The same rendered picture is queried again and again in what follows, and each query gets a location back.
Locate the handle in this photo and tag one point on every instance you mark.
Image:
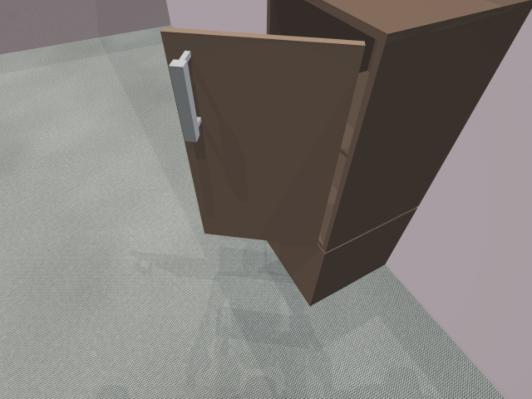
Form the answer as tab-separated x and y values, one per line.
180	77

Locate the cupboard door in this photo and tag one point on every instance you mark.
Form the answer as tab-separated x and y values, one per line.
273	114

